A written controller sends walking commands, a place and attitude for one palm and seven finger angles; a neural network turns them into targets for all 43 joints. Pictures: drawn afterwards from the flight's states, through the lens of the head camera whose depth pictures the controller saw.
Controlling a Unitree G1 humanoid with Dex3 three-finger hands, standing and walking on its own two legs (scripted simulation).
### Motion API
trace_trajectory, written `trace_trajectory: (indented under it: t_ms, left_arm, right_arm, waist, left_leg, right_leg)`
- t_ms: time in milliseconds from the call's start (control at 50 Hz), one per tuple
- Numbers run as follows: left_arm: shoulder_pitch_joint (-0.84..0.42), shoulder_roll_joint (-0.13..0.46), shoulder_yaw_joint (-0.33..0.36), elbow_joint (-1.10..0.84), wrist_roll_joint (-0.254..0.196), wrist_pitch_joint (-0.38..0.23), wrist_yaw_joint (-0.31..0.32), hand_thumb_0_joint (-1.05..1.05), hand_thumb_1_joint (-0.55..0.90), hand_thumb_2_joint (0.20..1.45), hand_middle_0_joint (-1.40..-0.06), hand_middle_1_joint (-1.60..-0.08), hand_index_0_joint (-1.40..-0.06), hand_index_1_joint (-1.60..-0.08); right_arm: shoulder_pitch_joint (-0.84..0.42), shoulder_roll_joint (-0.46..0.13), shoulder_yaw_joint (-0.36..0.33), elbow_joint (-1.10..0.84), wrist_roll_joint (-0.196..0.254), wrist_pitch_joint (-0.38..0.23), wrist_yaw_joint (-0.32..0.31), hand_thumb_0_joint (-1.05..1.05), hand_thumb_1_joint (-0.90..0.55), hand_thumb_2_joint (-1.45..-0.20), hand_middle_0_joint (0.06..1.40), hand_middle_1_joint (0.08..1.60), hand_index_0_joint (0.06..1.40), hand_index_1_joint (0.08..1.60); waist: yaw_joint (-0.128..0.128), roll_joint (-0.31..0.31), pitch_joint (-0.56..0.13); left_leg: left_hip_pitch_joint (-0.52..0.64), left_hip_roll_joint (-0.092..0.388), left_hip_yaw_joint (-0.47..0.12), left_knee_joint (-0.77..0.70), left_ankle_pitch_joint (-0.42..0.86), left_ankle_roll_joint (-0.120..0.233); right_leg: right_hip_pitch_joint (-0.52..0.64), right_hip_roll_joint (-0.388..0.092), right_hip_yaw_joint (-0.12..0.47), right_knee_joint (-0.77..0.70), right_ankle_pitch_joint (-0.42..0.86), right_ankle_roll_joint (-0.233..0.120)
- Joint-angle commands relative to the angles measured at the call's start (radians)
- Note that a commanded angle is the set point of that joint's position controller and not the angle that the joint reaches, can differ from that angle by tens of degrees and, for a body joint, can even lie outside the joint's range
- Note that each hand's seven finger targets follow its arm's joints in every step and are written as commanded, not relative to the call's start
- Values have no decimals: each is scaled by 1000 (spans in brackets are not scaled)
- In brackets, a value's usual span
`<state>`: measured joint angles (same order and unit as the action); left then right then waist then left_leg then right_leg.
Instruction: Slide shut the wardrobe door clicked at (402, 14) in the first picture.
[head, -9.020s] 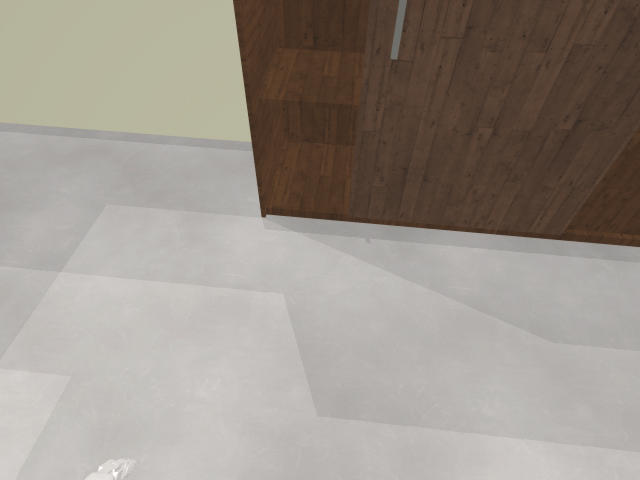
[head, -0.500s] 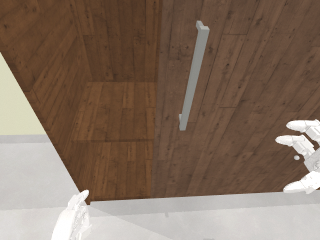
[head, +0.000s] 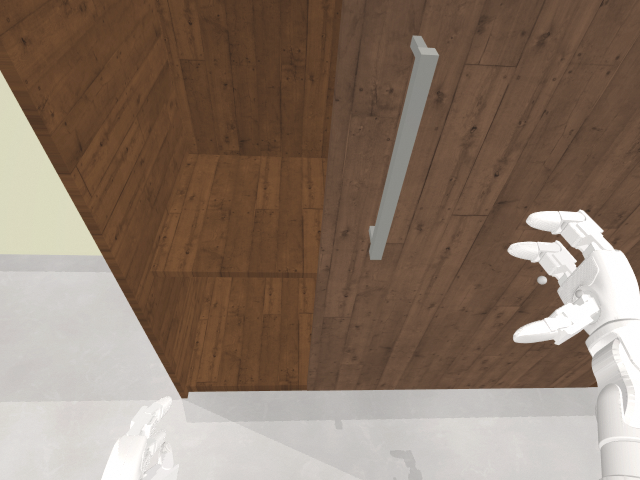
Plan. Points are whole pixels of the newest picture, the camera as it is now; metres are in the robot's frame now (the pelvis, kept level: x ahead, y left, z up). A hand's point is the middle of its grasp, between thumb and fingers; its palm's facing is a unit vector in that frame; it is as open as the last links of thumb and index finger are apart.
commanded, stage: move the hooked fingers beside the handle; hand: right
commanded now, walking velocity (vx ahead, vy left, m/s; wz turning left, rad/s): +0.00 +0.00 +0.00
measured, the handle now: (392, 167) +0.48 -0.06 +0.16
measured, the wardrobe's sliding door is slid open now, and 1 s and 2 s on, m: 0.37 0.37 0.36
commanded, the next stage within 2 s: feel for the door with the fingertips in 1.84 s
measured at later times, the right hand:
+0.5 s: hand (483, 246) +0.37 -0.17 +0.13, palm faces -0.07 +1.00 -0.03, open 14.0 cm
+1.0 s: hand (444, 215) +0.42 -0.13 +0.13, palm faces -0.07 +1.00 -0.02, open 14.0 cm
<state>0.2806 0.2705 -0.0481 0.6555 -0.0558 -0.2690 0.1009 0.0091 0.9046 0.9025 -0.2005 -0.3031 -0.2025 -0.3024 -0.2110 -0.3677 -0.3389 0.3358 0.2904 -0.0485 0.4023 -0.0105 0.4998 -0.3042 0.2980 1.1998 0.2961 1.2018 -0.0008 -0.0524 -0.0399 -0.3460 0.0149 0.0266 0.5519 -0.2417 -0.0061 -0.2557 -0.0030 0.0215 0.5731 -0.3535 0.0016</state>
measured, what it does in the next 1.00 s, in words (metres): stands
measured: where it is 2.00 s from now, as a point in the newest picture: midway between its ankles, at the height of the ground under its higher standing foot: outside the picture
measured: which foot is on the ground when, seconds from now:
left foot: down 0.00-1.00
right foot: down 0.00-1.00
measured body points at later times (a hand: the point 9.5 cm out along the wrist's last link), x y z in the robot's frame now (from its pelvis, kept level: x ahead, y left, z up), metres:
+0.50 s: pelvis +0.00 +0.00 +0.00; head +0.01 +0.02 +0.45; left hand +0.14 +0.25 -0.10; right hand +0.37 -0.22 +0.14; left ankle +0.03 +0.12 -0.73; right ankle -0.03 -0.12 -0.73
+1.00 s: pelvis -0.01 +0.00 +0.00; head +0.02 +0.02 +0.45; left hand +0.08 +0.26 -0.12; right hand +0.42 -0.18 +0.14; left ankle +0.03 +0.12 -0.73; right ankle -0.03 -0.12 -0.73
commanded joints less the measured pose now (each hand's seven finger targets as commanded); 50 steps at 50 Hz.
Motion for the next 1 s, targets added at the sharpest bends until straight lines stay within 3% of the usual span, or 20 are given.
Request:
trace_trajectory:
  t_ms: [0, 20, 60, 120, 160, 260, 300, 320, 420, 480, 520, 560, 620, 680, 700, 780, 840, 860, 940, 980]
  left_arm:
    - [-80, 125, 48, -141, 1, -50, 4, 0, 900, 900, -200, -300, -200, -300]
    - [-82, 124, 48, -139, 1, -48, 4, 0, 900, 900, -200, -300, -200, -300]
    - [-72, 129, 51, -128, 3, -36, 4, 0, 900, 900, -200, -300, -200, -300]
    - [-79, 117, 50, -135, 2, -34, 1, 0, 900, 900, -200, -300, -200, -300]
    - [-72, 117, 51, -135, 6, -31, -3, 0, 900, 900, -200, -300, -200, -300]
    - [-66, 115, 51, -128, 0, -16, -8, 0, 900, 900, -200, -300, -200, -300]
    - [-67, 111, 51, -128, -1, -13, -9, 0, 900, 900, -200, -300, -200, -300]
    - [-61, 114, 54, -128, 1, -10, -9, 0, 900, 900, -200, -300, -200, -300]
    - [-55, 111, 52, -119, 4, 7, -14, 0, 900, 900, -200, -300, -200, -300]
    - [-52, 102, 51, -120, 6, 14, -22, 0, 900, 900, -200, -300, -200, -300]
    - [-47, 101, 53, -118, 7, 15, -26, 0, 900, 900, -200, -300, -200, -300]
    - [-39, 105, 56, -111, 9, 21, -30, 0, 900, 900, -200, -300, -200, -300]
    - [-35, 108, 54, -100, 4, 36, -31, 0, 900, 900, -200, -300, -200, -300]
    - [-30, 104, 55, -103, 8, 47, -35, 0, 900, 900, -200, -300, -200, -300]
    - [-28, 104, 54, -101, 8, 50, -34, 0, 900, 900, -200, -300, -200, -300]
    - [-7, 107, 57, -86, 11, 63, -34, 0, 900, 900, -200, -300, -200, -300]
    - [8, 104, 58, -78, 9, 66, -37, 0, 900, 900, -200, -300, -200, -300]
    - [18, 109, 59, -72, 11, 70, -39, 0, 900, 900, -200, -300, -200, -300]
    - [40, 109, 64, -64, 12, 75, -47, 0, 900, 900, -200, -300, -200, -300]
    - [57, 113, 67, -53, 13, 81, -51, 0, 900, 900, -200, -300, -200, -300]
  right_arm:
    - [-334, -221, -57, -207, 15, -68, -25, 0, 500, -300, 300, 1200, 300, 1200]
    - [-349, -210, -49, -200, 14, -67, -30, 0, 500, -300, 300, 1200, 300, 1200]
    - [-357, -250, -79, -170, 3, -67, -46, 0, 500, -300, 300, 1200, 300, 1200]
    - [-402, -202, -36, -194, 0, -78, -53, 0, 500, -300, 300, 1200, 300, 1200]
    - [-397, -210, -43, -196, -5, -88, -62, 0, 500, -300, 300, 1200, 300, 1200]
    - [-441, -161, 5, -139, -13, -81, -77, 0, 500, -300, 300, 1200, 300, 1200]
    - [-493, -126, 46, -145, -19, -82, -88, 0, 500, -300, 300, 1200, 300, 1200]
    - [-474, -148, 20, -130, -22, -81, -97, 0, 500, -300, 300, 1200, 300, 1200]
    - [-551, -145, 29, -88, -41, -94, -133, 0, 500, -300, 300, 1200, 300, 1200]
    - [-576, -130, 47, -101, -54, -114, -151, 0, 500, -300, 300, 1200, 300, 1200]
    - [-581, -106, 64, -87, -54, -121, -160, 0, 500, -300, 300, 1200, 300, 1200]
    - [-579, -97, 70, -54, -60, -124, -171, 0, 500, -300, 300, 1200, 300, 1200]
    - [-621, -93, 72, 22, -64, -115, -184, 0, 500, -300, 300, 1200, 300, 1200]
    - [-672, -104, 67, 27, -79, -131, -203, 0, 500, -300, 300, 1200, 300, 1200]
    - [-696, -106, 69, 35, -83, -138, -206, 0, 500, -300, 300, 1200, 300, 1200]
    - [-751, -127, 50, 119, -82, -164, -212, 0, 500, -300, 300, 1200, 300, 1200]
    - [-829, -98, 83, 161, -91, -185, -209, 0, 500, -300, 300, 1200, 300, 1200]
    - [-843, -121, 70, 176, -99, -194, -214, 0, 500, -300, 300, 1200, 300, 1200]
    - [-891, -75, 103, 241, -102, -209, -218, 0, 500, -300, 300, 1200, 300, 1200]
    - [-912, -58, 109, 304, -106, -211, -230, 0, 500, -300, 300, 1200, 300, 1200]
  waist:
    - [1, 13, -218]
    - [5, 11, -209]
    - [1, 39, -214]
    - [5, -6, -238]
    - [0, 12, -268]
    - [16, 38, -222]
    - [24, 14, -227]
    - [14, 39, -245]
    - [22, 59, -251]
    - [17, -1, -277]
    - [18, 14, -290]
    - [20, 68, -283]
    - [33, 90, -231]
    - [28, 60, -255]
    - [30, 43, -267]
    - [42, 93, -276]
    - [55, 38, -284]
    - [52, 53, -289]
    - [67, 50, -308]
    - [78, 92, -281]
  left_leg:
    - [167, -11, 22, -43, 223, 20]
    - [163, -9, 21, -44, 226, 19]
    - [174, -9, 16, -48, 215, 18]
    - [180, -6, 13, -40, 252, 21]
    - [205, -6, 10, -36, 289, 21]
    - [172, -8, 13, -44, 274, 21]
    - [158, -8, 13, -44, 261, 22]
    - [171, -8, 14, -41, 267, 22]
    - [180, -8, 8, -42, 257, 22]
    - [189, -5, 4, -37, 279, 24]
    - [192, -8, 7, -32, 303, 26]
    - [197, -9, 8, -34, 315, 23]
    - [170, -9, 5, -47, 254, 20]
    - [179, -6, -6, -50, 232, 21]
    - [182, -7, -8, -46, 237, 23]
    - [196, -9, -22, -49, 234, 16]
    - [168, -11, -20, -41, 239, 21]
    - [173, -12, -18, -39, 232, 23]
    - [150, -16, -12, -27, 248, 24]
    - [125, -18, -9, -29, 237, 21]
  right_leg:
    - [-12, 2, -7, -89, 285, -17]
    - [-16, 4, -9, -89, 284, -17]
    - [-28, 2, -13, -87, 274, -20]
    - [-6, 5, -18, -87, 299, -18]
    - [-2, 4, -21, -78, 331, -19]
    - [-14, 3, -24, -86, 305, -18]
    - [-1, 5, -21, -91, 292, -16]
    - [-2, 2, -20, -91, 300, -15]
    - [-20, 5, -23, -94, 278, -16]
    - [-5, 7, -28, -91, 302, -13]
    - [5, 4, -28, -90, 323, -11]
    - [-7, 2, -30, -86, 329, -14]
    - [-48, 6, -34, -96, 253, -17]
    - [-50, 10, -39, -94, 235, -20]
    - [-47, 9, -40, -94, 238, -19]
    - [-80, 10, -47, -81, 219, -24]
    - [-68, 13, -49, -76, 220, -22]
    - [-75, 12, -44, -73, 220, -21]
    - [-74, 13, -44, -67, 227, -19]
    - [-96, 10, -44, -62, 218, -21]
